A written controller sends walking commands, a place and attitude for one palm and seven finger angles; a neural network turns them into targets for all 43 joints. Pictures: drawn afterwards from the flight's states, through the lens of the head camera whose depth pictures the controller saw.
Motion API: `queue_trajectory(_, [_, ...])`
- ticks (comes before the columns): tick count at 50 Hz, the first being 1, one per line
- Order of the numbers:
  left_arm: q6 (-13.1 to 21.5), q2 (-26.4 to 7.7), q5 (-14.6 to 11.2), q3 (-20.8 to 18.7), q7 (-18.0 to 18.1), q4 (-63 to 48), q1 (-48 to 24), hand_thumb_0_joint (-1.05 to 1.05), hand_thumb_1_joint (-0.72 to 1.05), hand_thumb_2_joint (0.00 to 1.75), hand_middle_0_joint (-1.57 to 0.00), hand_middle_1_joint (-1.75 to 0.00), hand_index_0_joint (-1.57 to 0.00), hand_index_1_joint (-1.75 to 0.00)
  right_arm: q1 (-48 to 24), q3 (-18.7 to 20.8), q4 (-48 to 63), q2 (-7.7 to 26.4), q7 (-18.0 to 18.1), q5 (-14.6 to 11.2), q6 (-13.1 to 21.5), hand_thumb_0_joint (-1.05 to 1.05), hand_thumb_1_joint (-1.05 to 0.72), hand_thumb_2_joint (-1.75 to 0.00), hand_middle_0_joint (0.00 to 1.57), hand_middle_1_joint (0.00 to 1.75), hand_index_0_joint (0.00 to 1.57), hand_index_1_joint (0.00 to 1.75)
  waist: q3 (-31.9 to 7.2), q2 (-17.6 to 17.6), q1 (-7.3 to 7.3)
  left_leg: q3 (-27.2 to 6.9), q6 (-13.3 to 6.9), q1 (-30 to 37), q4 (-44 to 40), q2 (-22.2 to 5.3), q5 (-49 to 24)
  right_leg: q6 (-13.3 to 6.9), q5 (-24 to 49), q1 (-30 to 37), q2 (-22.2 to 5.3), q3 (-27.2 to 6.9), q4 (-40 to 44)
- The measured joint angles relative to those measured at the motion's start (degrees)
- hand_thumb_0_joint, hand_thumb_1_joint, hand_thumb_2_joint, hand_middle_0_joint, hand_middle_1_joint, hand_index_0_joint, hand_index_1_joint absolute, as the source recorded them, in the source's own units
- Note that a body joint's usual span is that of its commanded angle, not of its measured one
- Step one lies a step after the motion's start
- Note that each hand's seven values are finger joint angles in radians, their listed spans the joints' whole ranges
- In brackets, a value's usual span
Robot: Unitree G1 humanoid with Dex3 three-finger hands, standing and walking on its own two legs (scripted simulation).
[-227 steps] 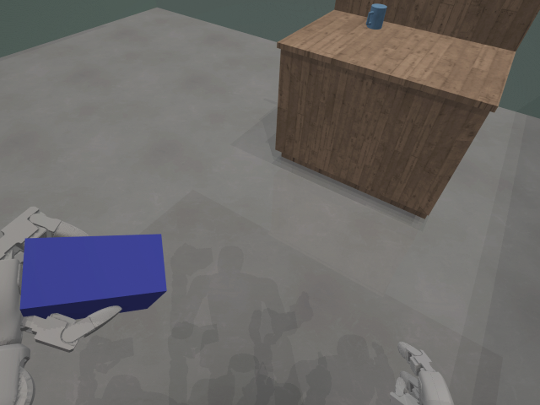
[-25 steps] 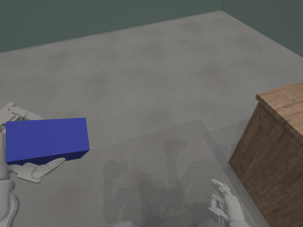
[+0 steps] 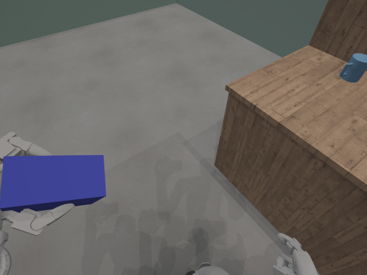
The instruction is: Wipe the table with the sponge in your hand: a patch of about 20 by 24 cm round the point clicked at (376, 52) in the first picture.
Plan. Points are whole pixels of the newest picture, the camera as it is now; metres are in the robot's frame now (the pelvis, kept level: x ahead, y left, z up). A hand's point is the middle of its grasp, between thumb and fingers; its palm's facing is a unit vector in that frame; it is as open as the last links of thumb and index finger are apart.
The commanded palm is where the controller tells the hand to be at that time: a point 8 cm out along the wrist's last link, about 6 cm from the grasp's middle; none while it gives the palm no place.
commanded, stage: turn to face it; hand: left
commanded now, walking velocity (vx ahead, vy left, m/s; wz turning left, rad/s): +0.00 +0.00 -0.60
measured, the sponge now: (70, 183) +0.22 +0.21 +0.15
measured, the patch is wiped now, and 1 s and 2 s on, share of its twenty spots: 0.00 0.00 0.00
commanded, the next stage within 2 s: take the last steps up to it in 1.94 s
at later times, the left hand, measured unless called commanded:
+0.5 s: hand (156, 198) +0.19 +0.06 +0.19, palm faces +0.04 -0.82 -0.56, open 10.4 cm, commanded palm +0.16 +0.13 +0.19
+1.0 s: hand (208, 248) +0.14 -0.01 +0.19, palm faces -0.07 -0.87 -0.49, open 10.4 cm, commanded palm +0.11 +0.03 +0.19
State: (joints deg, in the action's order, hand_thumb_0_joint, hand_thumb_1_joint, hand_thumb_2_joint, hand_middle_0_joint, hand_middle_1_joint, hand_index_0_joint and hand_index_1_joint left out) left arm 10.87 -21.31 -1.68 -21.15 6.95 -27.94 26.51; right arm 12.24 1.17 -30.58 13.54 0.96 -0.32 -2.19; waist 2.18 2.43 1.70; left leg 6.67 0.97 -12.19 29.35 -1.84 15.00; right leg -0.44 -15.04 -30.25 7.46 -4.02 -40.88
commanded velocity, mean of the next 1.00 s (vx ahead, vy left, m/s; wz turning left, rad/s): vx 0.00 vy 0.00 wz -0.60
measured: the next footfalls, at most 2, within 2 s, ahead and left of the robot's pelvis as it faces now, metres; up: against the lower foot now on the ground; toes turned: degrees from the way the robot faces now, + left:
right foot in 0.22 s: +0.03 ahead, -0.16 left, +0.00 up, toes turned -14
left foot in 0.72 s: -0.05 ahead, +0.04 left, +0.00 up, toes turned -20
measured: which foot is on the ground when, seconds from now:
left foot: down 0.00-0.22, up 0.24-0.70, down 0.72-1.00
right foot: up 0.00-0.20, down 0.22-0.74, up 0.76-1.00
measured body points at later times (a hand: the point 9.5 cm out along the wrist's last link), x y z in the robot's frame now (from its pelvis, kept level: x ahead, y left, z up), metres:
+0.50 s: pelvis -0.08 -0.09 +0.00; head -0.03 -0.12 +0.45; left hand +0.18 +0.10 +0.22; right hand +0.00 -0.39 -0.10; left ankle -0.05 +0.07 -0.67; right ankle -0.01 -0.15 -0.73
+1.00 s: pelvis -0.18 -0.10 +0.00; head -0.16 -0.14 +0.45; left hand +0.13 +0.03 +0.21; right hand -0.14 -0.35 -0.11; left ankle -0.09 +0.05 -0.73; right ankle -0.24 -0.23 -0.71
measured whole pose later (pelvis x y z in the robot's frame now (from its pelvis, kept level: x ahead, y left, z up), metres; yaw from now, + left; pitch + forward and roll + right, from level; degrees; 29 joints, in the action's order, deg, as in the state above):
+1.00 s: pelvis -0.18 -0.10 +0.00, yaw -36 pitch -1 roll -1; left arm 11.9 -22.8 -1.7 -22.4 7.9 -27.9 24.9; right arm 13.3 -1.8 -30.4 8.1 -0.7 -1.3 2.0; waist 5.1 -3.6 4.2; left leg 11.5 5.9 -13.4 34.2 -13.2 17.7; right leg 3.9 -21.3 -21.1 -2.6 2.2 -41.9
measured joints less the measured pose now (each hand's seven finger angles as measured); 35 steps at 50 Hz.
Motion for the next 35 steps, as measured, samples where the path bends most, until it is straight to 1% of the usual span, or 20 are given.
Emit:
queue_trajectory(2, [-0.33, 0.28, 0.91, 0.40, -0.29, 0.01, 0.10, -0.02, -0.52, 0.98, -0.69, -1.34, -0.72, -1.34, 0.53, -0.56, -0.12, -1.98, -0.16, -0.11, 0.70, 0.01, -0.90, -0.90, 0.20, 0.30, 0.20, 0.30, 0.37, -0.62, 0.51, 1.01, 0.97, 0.72, 1.18, -1.53, 1.40, 1.74, -4.27, -2.83, -1.64, 2.38, -14.07])
queue_trajectory(3, [-0.43, 0.63, 0.98, 0.67, -0.32, -0.07, 0.37, -0.02, -0.52, 0.98, -0.69, -1.34, -0.72, -1.34, 0.84, -0.85, -0.26, -2.73, -0.41, -0.28, 1.00, 0.01, -0.90, -0.90, 0.20, 0.30, 0.20, 0.30, 0.34, -1.37, 0.82, 1.48, 1.42, 1.03, 1.60, -2.53, 2.01, 2.35, -5.36, -3.04, -2.86, 3.49, -18.02])
queue_trajectory(4, [-0.66, 1.06, 1.05, 0.94, -0.28, -0.31, 0.54, -0.02, -0.52, 0.98, -0.69, -1.34, -0.72, -1.34, 1.12, -1.16, -0.47, -3.33, -0.66, -0.45, 1.36, 0.01, -0.90, -0.90, 0.20, 0.30, 0.20, 0.30, 0.32, -2.25, 1.33, 2.13, 1.88, 1.36, 1.86, -3.63, 2.36, 2.85, -5.93, -2.50, -4.25, 4.50, -19.49])
queue_trajectory(5, [-0.71, 1.46, 1.04, 1.20, -0.12, -0.54, 0.58, -0.02, -0.52, 0.98, -0.69, -1.34, -0.72, -1.34, 1.31, -1.50, -0.71, -3.81, -0.85, -0.59, 1.77, 0.01, -0.90, -0.90, 0.20, 0.30, 0.20, 0.30, 0.36, -3.25, 1.78, 2.76, 2.38, 1.59, 2.11, -4.84, 2.53, 3.32, -6.68, -1.26, -5.64, 5.46, -18.67])
queue_trajectory(7, [-0.39, 1.67, 0.95, 1.36, 0.25, -0.63, 0.14, -0.02, -0.52, 0.98, -0.69, -1.34, -0.72, -1.34, 1.54, -2.29, -1.04, -4.64, -1.13, -0.71, 2.71, 0.01, -0.90, -0.90, 0.20, 0.30, 0.20, 0.30, 0.64, -5.01, 2.32, 3.87, 3.43, 1.55, 2.90, -7.24, 2.68, 4.03, -8.12, 2.37, -7.88, 6.69, -13.24])
queue_trajectory(9, [-0.03, 0.75, 0.96, 0.98, 0.48, 0.13, -1.37, -0.02, -0.52, 0.98, -0.69, -1.34, -0.72, -1.34, 1.60, -2.98, -1.08, -5.36, -1.28, -0.66, 3.68, 0.01, -0.90, -0.90, 0.20, 0.30, 0.20, 0.30, 1.24, -6.11, 2.48, 4.63, 4.63, 0.63, 4.82, -9.52, 3.21, 4.43, -8.19, 6.70, -9.25, 7.38, -5.98])
queue_trajectory(10, [-0.02, -0.04, 0.93, 0.65, 0.54, 0.73, -2.44, -0.02, -0.52, 0.98, -0.69, -1.34, -0.72, -1.34, 1.58, -3.27, -0.97, -5.63, -1.35, -0.69, 4.10, 0.01, -0.90, -0.90, 0.20, 0.30, 0.20, 0.30, 1.63, -6.36, 2.35, 4.75, 5.33, -0.28, 6.47, -10.60, 3.74, 4.51, -6.91, 9.10, -9.62, 7.71, -1.95])
queue_trajectory(11, [-0.02, -0.72, 0.93, 0.31, 0.54, 1.41, -3.76, -0.02, -0.52, 0.98, -0.69, -1.34, -0.72, -1.34, 1.39, -3.45, -0.91, -5.70, -1.46, -0.76, 4.53, 0.01, -0.90, -0.90, 0.20, 0.30, 0.20, 0.30, 2.21, -6.68, 2.18, 4.65, 6.02, -1.46, 8.70, -11.83, 4.53, 3.86, -3.49, 10.80, -9.51, 8.23, 1.57])
queue_trajectory(12, [-0.02, -0.52, 1.09, 0.48, 0.47, 2.42, -5.59, -0.02, -0.52, 0.98, -0.69, -1.34, -0.72, -1.34, 0.67, -3.29, -1.23, -5.17, -1.56, -0.84, 4.82, 0.01, -0.90, -0.90, 0.20, 0.30, 0.20, 0.30, 3.59, -8.18, 1.51, 3.45, 5.29, -2.81, 11.42, -13.56, 5.51, 1.84, -1.59, 10.78, -8.04, 9.28, 1.58])
queue_trajectory(13, [-0.05, -0.29, 1.17, 0.77, 0.40, 3.15, -7.12, -0.02, -0.52, 0.98, -0.69, -1.34, -0.72, -1.34, -0.26, -3.05, -1.87, -4.53, -1.51, -0.81, 4.80, 0.01, -0.90, -0.90, 0.20, 0.30, 0.20, 0.30, 4.76, -8.71, 0.62, 0.97, 4.68, -5.08, 16.00, -13.17, 9.72, -0.31, -1.45, 10.03, -7.34, 9.84, 0.56])
queue_trajectory(14, [-0.12, -0.04, 1.02, 0.96, 0.34, 3.48, -8.02, -0.02, -0.52, 0.98, -0.69, -1.34, -0.72, -1.34, -1.36, -2.78, -2.70, -3.86, -1.42, -0.77, 4.48, 0.01, -0.90, -0.90, 0.20, 0.30, 0.20, 0.30, 5.63, -8.27, -0.02, -1.34, 4.41, -7.70, 21.74, -11.24, 13.12, -1.97, -1.61, 9.08, -7.27, 9.65, -0.10])
queue_trajectory(15, [-0.39, 0.27, 0.73, 1.06, 0.29, 3.20, -8.10, -0.02, -0.52, 0.98, -0.69, -1.34, -0.72, -1.34, -2.45, -2.39, -3.32, -3.14, -1.43, -0.77, 3.85, 0.01, -0.90, -0.90, 0.20, 0.30, 0.20, 0.30, 6.35, -7.47, -0.38, -2.89, 4.22, -9.88, 27.08, -9.02, 14.72, -3.05, -1.35, 8.38, -7.20, 8.90, 0.10])
queue_trajectory(17, [-0.40, 0.47, -0.22, 0.52, 0.19, 0.94, -5.29, -0.02, -0.52, 0.98, -0.69, -1.34, -0.72, -1.34, -4.25, -1.69, -3.30, -1.73, -1.40, -0.65, 2.48, 0.01, -0.90, -0.90, 0.20, 0.30, 0.20, 0.30, 7.25, -5.69, -1.25, -4.31, 4.24, -13.26, 35.05, -5.37, 13.96, -4.04, 0.64, 7.46, -6.59, 6.78, 2.20])
queue_trajectory(19, [0.26, -0.07, -0.93, -0.26, 0.07, -2.14, -0.71, -0.02, -0.52, 0.98, -0.69, -1.34, -0.72, -1.34, -5.19, -0.95, -2.44, -0.48, -1.37, -0.51, 1.47, 0.01, -0.90, -0.90, 0.20, 0.30, 0.20, 0.30, 7.46, -4.37, -2.50, -4.73, 4.53, -15.09, 37.57, -3.24, 12.08, -4.45, 3.20, 7.21, -5.61, 5.17, 5.05])
queue_trajectory(21, [1.07, -1.41, -1.27, -1.04, 0.01, -4.84, 3.27, -0.02, -0.52, 0.98, -0.69, -1.34, -0.72, -1.35, -5.28, 0.03, -1.69, 0.52, -1.21, -0.34, 0.76, 0.01, -0.90, -0.90, 0.20, 0.30, 0.20, 0.30, 7.00, -3.33, -3.33, -4.70, 4.72, -15.29, 35.31, -2.04, 11.01, -4.95, 5.32, 7.35, -4.64, 4.16, 7.74])
queue_trajectory(22, [1.43, -2.23, -1.43, -1.49, 0.04, -5.92, 4.71, -0.02, -0.52, 0.98, -0.69, -1.34, -0.72, -1.35, -5.08, 0.58, -1.44, 0.98, -1.07, -0.26, 0.51, 0.01, -0.90, -0.90, 0.20, 0.30, 0.20, 0.30, 6.56, -2.92, -3.46, -4.71, 4.75, -15.07, 33.60, -1.59, 10.70, -5.19, 6.24, 7.43, -4.16, 3.78, 8.94])
queue_trajectory(25, [2.15, -4.30, -1.87, -3.08, 0.42, -7.66, 6.81, -0.02, -0.52, 0.98, -0.69, -1.34, -0.72, -1.35, -4.31, 1.96, -1.25, 2.21, -0.65, -0.25, -0.12, 0.01, -0.90, -0.90, 0.20, 0.30, 0.20, 0.30, 4.73, -1.93, -2.93, -4.71, 4.55, -13.41, 27.53, -0.42, 11.05, -5.80, 8.72, 7.53, -2.81, 2.52, 11.87])
queue_trajectory(27, [2.28, -4.78, -2.07, -3.88, 0.78, -7.18, 6.77, -0.02, -0.52, 0.98, -0.69, -1.34, -0.72, -1.35, -3.91, 2.45, -1.23, 2.80, -0.42, -0.40, -0.67, 0.01, -0.91, -0.90, 0.20, 0.30, 0.19, 0.30, 3.22, -1.53, -2.30, -4.78, 4.19, -11.94, 23.66, 0.26, 11.80, -6.05, 10.25, 7.43, -1.97, 1.60, 13.46])
queue_trajectory(31, [1.33, -3.08, -2.15, -3.31, 1.31, -3.41, 4.63, -0.02, -0.52, 0.98, -0.69, -1.34, -0.72, -1.35, -3.33, 2.37, -0.82, 3.17, -0.26, -0.81, -1.94, 0.01, -0.91, -0.90, 0.19, 0.30, 0.19, 0.30, 0.23, -1.06, -1.04, -4.75, 3.02, -8.33, 16.53, 1.59, 13.34, -6.06, 13.48, 7.24, -0.56, -0.25, 16.66])
queue_trajectory(35, [-0.46, 0.03, -1.56, -0.36, 1.22, -0.25, 1.55, -0.02, -0.52, 0.98, -0.69, -1.34, -0.72, -1.35, -2.68, 1.44, 0.24, 2.30, -0.52, -0.81, -2.81, 0.01, -0.91, -0.90, 0.19, 0.30, 0.19, 0.30, -1.79, -0.40, 0.20, -3.61, 0.97, -2.82, 6.06, 2.42, 14.13, -5.10, 16.92, 6.81, 0.82, -1.82, 20.02])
